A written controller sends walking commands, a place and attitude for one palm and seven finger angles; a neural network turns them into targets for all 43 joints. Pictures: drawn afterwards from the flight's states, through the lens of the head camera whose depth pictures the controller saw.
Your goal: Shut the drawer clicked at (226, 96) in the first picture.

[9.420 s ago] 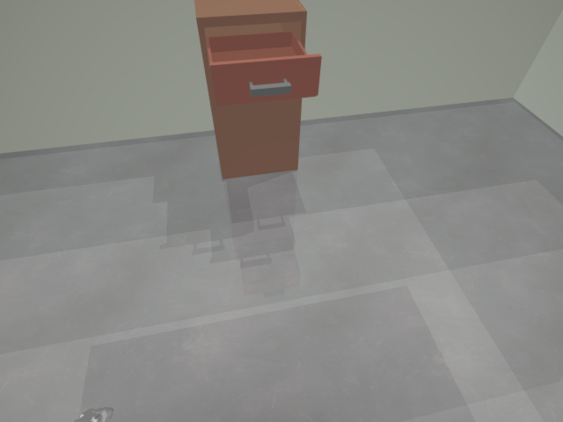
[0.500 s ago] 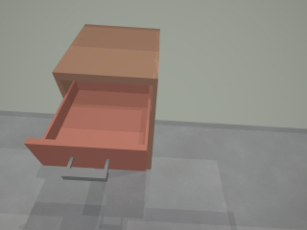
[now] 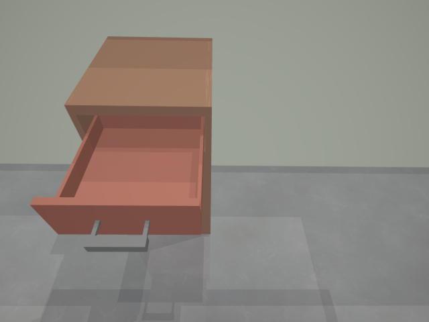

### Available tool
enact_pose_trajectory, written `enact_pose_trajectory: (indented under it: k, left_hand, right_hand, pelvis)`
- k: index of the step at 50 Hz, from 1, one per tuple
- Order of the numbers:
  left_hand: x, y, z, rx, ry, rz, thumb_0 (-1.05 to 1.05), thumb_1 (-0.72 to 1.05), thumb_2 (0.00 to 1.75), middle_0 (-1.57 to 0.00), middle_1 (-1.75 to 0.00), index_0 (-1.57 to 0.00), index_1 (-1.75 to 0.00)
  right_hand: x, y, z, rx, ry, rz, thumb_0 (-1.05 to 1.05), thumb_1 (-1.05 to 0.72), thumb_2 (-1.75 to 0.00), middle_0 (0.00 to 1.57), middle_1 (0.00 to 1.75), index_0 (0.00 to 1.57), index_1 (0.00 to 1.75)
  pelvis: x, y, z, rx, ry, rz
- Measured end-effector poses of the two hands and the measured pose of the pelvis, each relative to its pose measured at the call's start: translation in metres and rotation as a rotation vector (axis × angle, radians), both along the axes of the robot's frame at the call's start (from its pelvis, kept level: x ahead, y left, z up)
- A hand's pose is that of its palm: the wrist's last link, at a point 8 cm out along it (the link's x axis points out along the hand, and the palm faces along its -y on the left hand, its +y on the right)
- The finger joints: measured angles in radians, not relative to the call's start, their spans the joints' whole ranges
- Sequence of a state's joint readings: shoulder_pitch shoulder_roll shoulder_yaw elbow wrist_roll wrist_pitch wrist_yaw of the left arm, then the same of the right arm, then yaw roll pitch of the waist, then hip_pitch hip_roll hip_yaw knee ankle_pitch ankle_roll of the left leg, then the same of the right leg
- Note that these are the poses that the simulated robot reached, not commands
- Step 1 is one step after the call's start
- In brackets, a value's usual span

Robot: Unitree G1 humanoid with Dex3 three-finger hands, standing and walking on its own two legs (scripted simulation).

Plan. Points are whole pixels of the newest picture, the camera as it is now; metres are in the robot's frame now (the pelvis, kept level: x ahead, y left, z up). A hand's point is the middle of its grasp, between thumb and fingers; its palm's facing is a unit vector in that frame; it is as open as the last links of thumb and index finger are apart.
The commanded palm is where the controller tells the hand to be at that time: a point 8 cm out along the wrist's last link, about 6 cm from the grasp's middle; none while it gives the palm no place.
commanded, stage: come to a stop and stand still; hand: left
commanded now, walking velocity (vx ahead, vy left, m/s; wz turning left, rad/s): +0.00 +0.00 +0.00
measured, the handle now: (119, 234) +0.32 +0.23 -0.08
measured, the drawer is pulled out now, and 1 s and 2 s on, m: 0.30 0.30 0.30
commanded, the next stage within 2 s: look again from close up in 0.92 s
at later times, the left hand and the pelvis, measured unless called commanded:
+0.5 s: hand out of the picture -0.06 +0.19 -0.17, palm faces +0.03 -0.98 -0.18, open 7.4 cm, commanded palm none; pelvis -0.02 +0.02 +0.01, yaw +0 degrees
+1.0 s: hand out of the picture -0.01 +0.17 -0.17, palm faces +0.02 -0.99 -0.14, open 7.4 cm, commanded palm none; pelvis +0.00 +0.03 +0.01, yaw -1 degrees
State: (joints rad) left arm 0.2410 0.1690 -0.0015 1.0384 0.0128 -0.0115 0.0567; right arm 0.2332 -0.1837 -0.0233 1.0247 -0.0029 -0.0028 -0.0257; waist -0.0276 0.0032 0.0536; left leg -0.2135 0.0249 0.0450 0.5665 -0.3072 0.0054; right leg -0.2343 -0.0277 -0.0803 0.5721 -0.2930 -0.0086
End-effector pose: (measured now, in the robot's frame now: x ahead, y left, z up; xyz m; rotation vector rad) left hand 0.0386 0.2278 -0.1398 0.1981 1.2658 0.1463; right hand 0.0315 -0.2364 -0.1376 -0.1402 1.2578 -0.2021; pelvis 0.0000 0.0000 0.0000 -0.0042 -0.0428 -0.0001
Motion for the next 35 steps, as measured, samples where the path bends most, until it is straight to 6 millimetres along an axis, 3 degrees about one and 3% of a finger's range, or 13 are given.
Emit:
enact_pose_trajectory:
  k: [7, 22, 28, 35]
  left_hand:
    - [-0.023, 0.006, -0.001, -0.027, -0.018, 0.005, 0.00, 0.92, 0.90, -0.20, -0.30, -0.20, -0.30]
    - [-0.092, 0.015, -0.001, -0.046, 0.138, 0.056, 0.00, 0.91, 0.90, -0.20, -0.30, -0.20, -0.30]
    - [-0.099, 0.010, -0.001, -0.062, 0.177, 0.064, 0.00, 0.91, 0.90, -0.20, -0.30, -0.20, -0.30]
    - [-0.087, 0.001, -0.003, -0.084, 0.165, 0.062, 0.00, 0.91, 0.90, -0.20, -0.30, -0.20, -0.30]
  right_hand:
    - [-0.013, 0.007, 0.007, -0.007, -0.029, 0.035, 0.01, -0.91, -0.90, 0.19, 0.30, 0.19, 0.29]
    - [-0.079, 0.042, 0.002, 0.053, 0.154, 0.019, 0.01, -0.91, -0.90, 0.20, 0.30, 0.20, 0.30]
    - [-0.080, 0.049, 0.002, 0.063, 0.175, 0.006, 0.01, -0.91, -0.90, 0.20, 0.30, 0.20, 0.30]
    - [-0.063, 0.055, 0.002, 0.067, 0.148, 0.009, 0.01, -0.91, -0.90, 0.19, 0.30, 0.20, 0.29]
  pelvis:
    - [-0.015, 0.007, 0.002, -0.008, -0.007, -0.003]
    - [-0.023, 0.022, 0.006, -0.005, 0.020, 0.004]
    - [-0.016, 0.025, 0.007, -0.003, 0.020, 0.000]
    - [-0.009, 0.026, 0.008, -0.002, 0.012, -0.004]
